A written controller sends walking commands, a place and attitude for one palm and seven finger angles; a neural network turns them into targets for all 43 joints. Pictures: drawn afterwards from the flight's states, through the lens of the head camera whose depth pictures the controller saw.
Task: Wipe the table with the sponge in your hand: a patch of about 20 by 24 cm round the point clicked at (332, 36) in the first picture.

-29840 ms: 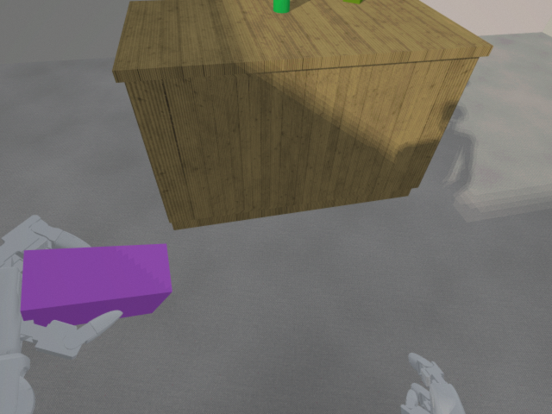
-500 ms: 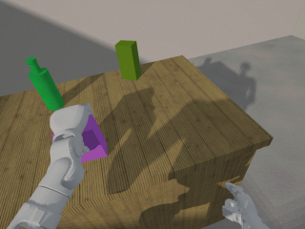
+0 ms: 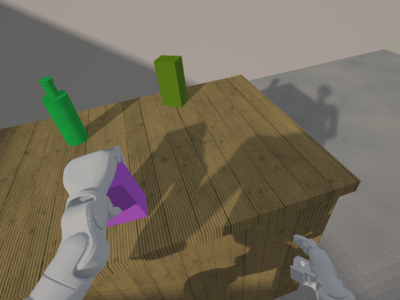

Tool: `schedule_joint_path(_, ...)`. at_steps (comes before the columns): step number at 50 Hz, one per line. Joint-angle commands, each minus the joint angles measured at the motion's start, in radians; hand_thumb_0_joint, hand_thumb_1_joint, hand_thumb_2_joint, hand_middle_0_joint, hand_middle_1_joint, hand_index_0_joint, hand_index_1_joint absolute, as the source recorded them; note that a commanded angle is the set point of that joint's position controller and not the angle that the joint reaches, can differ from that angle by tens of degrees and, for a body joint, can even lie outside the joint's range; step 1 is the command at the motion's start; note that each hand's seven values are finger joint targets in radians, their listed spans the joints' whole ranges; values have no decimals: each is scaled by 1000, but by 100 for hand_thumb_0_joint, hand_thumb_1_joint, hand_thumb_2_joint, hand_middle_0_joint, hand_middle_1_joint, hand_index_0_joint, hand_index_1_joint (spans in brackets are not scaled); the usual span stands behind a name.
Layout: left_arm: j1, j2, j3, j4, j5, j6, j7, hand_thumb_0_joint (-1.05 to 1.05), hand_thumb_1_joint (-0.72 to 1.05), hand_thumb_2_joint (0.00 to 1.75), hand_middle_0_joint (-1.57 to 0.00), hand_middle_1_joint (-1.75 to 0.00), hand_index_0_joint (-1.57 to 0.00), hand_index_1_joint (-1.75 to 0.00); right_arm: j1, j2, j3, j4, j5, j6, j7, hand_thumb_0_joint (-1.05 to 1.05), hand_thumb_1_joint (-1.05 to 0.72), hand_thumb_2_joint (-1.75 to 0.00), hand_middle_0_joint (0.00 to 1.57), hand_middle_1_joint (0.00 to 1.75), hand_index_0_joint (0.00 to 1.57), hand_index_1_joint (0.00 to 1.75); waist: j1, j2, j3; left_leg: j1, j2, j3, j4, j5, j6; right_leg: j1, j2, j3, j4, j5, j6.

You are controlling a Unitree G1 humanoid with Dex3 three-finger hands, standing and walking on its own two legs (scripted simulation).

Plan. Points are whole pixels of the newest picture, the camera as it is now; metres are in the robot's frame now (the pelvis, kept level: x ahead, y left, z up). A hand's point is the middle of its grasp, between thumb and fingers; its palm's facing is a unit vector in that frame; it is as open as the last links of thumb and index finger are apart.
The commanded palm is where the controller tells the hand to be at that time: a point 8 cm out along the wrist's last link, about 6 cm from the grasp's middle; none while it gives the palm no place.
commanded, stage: wipe back along the middle lane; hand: left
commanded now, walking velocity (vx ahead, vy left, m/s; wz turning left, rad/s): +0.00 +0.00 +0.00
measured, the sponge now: (116, 202) +0.28 +0.23 +0.08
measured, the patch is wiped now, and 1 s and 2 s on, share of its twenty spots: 0.65 0.70 0.80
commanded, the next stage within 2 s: slide across to the third lane in 0.14 s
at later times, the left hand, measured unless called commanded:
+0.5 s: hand (130, 194) +0.26 +0.17 +0.14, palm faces +0.19 -0.18 -0.96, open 10.0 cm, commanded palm +0.22 +0.16 +0.19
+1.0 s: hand (168, 186) +0.28 +0.10 +0.15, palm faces +0.16 -0.29 -0.94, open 9.9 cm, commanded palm +0.24 +0.11 +0.20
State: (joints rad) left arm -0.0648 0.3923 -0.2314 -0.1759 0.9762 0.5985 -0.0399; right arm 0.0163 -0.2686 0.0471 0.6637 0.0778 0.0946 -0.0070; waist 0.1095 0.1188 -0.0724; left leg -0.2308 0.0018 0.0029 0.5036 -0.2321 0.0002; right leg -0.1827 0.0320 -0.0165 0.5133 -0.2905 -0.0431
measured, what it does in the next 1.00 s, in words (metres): stands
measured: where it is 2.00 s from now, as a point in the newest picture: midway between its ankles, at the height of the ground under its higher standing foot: outside the picture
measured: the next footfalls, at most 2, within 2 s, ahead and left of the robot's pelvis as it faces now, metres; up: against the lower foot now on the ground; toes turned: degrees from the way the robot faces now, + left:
none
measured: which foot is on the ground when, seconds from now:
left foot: down 0.00-1.00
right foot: down 0.00-1.00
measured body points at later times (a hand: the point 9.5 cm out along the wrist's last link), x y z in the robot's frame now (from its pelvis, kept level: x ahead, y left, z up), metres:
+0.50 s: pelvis -0.01 -0.01 +0.00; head -0.06 -0.07 +0.44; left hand +0.24 +0.18 +0.19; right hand +0.25 -0.20 -0.07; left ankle +0.03 +0.12 -0.74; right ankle -0.01 -0.09 -0.74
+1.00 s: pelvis -0.01 -0.03 +0.00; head -0.07 -0.09 +0.44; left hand +0.26 +0.11 +0.20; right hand +0.24 -0.22 -0.06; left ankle +0.03 +0.12 -0.74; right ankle -0.01 -0.09 -0.74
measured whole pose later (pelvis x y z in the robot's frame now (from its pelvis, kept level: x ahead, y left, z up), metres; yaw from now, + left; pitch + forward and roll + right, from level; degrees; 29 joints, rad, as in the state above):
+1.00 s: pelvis -0.01 -0.03 +0.00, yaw -1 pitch -5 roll +1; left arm -0.15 0.29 -0.39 -0.19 0.85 0.54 0.00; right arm 0.00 -0.24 0.04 0.64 0.07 0.09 0.01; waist 0.10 0.12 -0.05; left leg -0.17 0.04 0.00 0.45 -0.19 -0.03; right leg -0.14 0.07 -0.02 0.48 -0.26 -0.09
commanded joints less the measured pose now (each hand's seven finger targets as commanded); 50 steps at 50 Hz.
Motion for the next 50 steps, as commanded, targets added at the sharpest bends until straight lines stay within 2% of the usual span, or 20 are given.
schedule_joint_path(1, -94, 18, -3, -133, -54, -3, -22, 0, 10, 130, -120, -160, -120, -160, -292, -62, -21, -213, 6, -65, 2, 0, -90, -90, 20, 30, 20, 30, 6, -172, -90, 80, -20, -27, -44, 164, 40, -40, 8, 30, -103, 190, -11)
schedule_joint_path(3, -125, 63, 29, -153, -44, -8, -12, 0, 10, 130, -120, -160, -120, -160, -294, -68, -23, -208, 3, -67, -5, 0, -90, -90, 20, 30, 20, 30, 6, -151, -79, 86, -18, -33, -49, 139, 37, -55, 12, 53, -106, 148, -18)
schedule_joint_path(4, -111, 10, -11, -149, -50, -8, -11, 0, 10, 130, -120, -160, -120, -160, -292, -57, -20, -220, 6, -70, -4, 0, -90, -90, 20, 30, 20, 30, 7, -164, -81, 81, -20, -25, -47, 132, 40, -55, 10, 30, -107, 130, -14)
schedule_joint_path(8, -75, 40, 15, -184, -48, -21, 2, 0, 10, 130, -120, -160, -120, -160, -297, -62, -27, -214, 4, -71, -1, 0, -90, -90, 20, 30, 20, 30, 14, -143, -93, 90, -18, -32, -49, 130, 36, -46, 14, 53, -101, 133, -20)
schedule_joint_path(11, -21, -12, -26, -192, -58, -22, 6, 0, 10, 130, -120, -160, -120, -160, -291, -57, -26, -220, 5, -68, 6, 0, -90, -90, 20, 30, 20, 30, 10, -157, -97, 92, -19, -26, -40, 152, 38, -39, 12, 40, -104, 162, -16)
schedule_joint_path(16, -113, -40, -72, -231, -62, -37, 22, 0, 10, 130, -120, -160, -120, -160, -299, -48, -25, -221, 4, -80, 5, 0, -90, -90, 20, 30, 20, 30, -1, -150, -80, 108, -19, -26, -39, 130, 40, -64, 9, 45, -119, 125, -17)
schedule_joint_path(18, -186, 10, -39, -239, -57, -43, 32, 0, 10, 130, -120, -160, -120, -160, -303, -51, -25, -213, 5, -89, -1, 0, -90, -90, 20, 30, 20, 30, -3, -149, -69, 113, -19, -31, -44, 98, 39, -79, 10, 70, -126, 79, -22)
schedule_joint_path(21, -208, -34, -77, -215, -59, -51, 37, 0, 10, 130, -120, -160, -120, -160, -298, -44, -23, -207, 2, -96, -5, 0, -90, -90, 20, 30, 20, 30, -2, -162, -68, 122, -21, -24, -45, 104, 40, -79, 6, 58, -141, 74, -18)
schedule_joint_path(23, -291, 7, -54, -250, -54, -61, 48, 0, 10, 130, -120, -160, -120, -160, -306, -43, -23, -208, 5, -103, -5, 0, -90, -90, 20, 30, 20, 30, -2, -128, -81, 132, -24, -27, -52, 89, 36, -76, 6, 74, -133, 56, -26)
schedule_joint_path(24, -289, -38, -87, -244, -56, -62, 49, 0, 10, 130, -120, -160, -120, -160, -305, -33, -20, -217, 3, -109, -3, 0, -90, -90, 20, 30, 20, 30, 6, -134, -105, 134, -27, -20, -47, 106, 39, -61, 4, 53, -132, 69, -24)
schedule_joint_path(28, -276, 68, 19, -239, -60, -62, 65, 0, 10, 130, -120, -160, -120, -160, -301, -47, -28, -196, -4, -93, -2, 0, -90, -90, 20, 30, 20, 30, 15, -146, -122, 141, -25, -20, -48, 143, 31, -28, 6, 99, -140, 118, -29)
schedule_joint_path(29, -283, -12, -40, -259, -72, -61, 63, 0, 10, 130, -120, -160, -120, -160, -312, -31, -19, -217, -2, -94, 1, 0, -90, -90, 20, 30, 20, 30, 17, -143, -141, 139, -29, -8, -48, 153, 32, -15, 1, 73, -137, 126, -24)
schedule_joint_path(33, -335, 36, -11, -266, -79, -68, 70, 0, 10, 130, -120, -160, -120, -160, -308, -36, -24, -205, -2, -84, 6, 0, -90, -90, 20, 30, 20, 30, 7, -117, -101, 148, -23, -11, -60, 134, 27, -42, 5, 94, -155, 88, -28)
schedule_joint_path(34, -330, -26, -56, -266, -88, -68, 67, 0, 10, 130, -120, -160, -120, -160, -315, -25, -18, -221, -1, -86, 7, 0, -90, -90, 20, 30, 20, 30, 9, -132, -107, 144, -26, -4, -60, 137, 31, -35, 3, 79, -159, 87, -25)
schedule_joint_path(36, -350, -33, -70, -234, -91, -70, 66, 0, 10, 130, -120, -160, -120, -160, -306, -27, -20, -209, -2, -81, 8, 0, -90, -90, 20, 30, 20, 30, -1, -146, -83, 149, -23, -1, -60, 127, 31, -55, 1, 83, -176, 72, -23)
schedule_joint_path(38, -390, 29, -26, -243, -90, -75, 73, 0, 10, 130, -120, -160, -120, -160, -299, -35, -23, -206, -2, -78, 4, 0, -90, -90, 20, 30, 20, 30, -3, -128, -87, 154, -23, -2, -68, 106, 28, -57, 0, 100, -179, 37, -25)
schedule_joint_path(41, -370, -34, -65, -216, -94, -76, 73, 0, 10, 130, -120, -160, -120, -160, -299, -28, -22, -211, -2, -70, 7, 0, -90, -90, 20, 30, 20, 30, -1, -138, -108, 161, -25, 8, -62, 136, 30, -42, -1, 93, -183, 79, -24)
schedule_joint_path(43, -403, 20, -28, -233, -98, -80, 78, 0, 10, 130, -120, -160, -120, -160, -296, -33, -25, -213, -2, -66, 5, 0, -90, -90, 20, 30, 20, 30, -1, -132, -119, 168, -27, 6, -63, 129, 32, -38, -4, 112, -186, 65, -25)
schedule_joint_path(45, -394, -29, -63, -195, -94, -79, 78, 0, 10, 130, -120, -160, -120, -160, -297, -25, -24, -213, -1, -65, 7, 0, -90, -90, 20, 30, 20, 30, -1, -164, -125, 166, -28, 11, -56, 143, 32, -35, -6, 107, -187, 81, -24)
schedule_joint_path(50, -378, 5, -26, -161, -99, -72, 78, 0, 10, 130, -120, -160, -120, -160, -295, -31, -26, -207, -1, -51, 8, 0, -90, -90, 20, 30, 20, 30, -1, -167, -112, 156, -24, 14, -56, 161, 31, -26, -7, 116, -188, 125, -23)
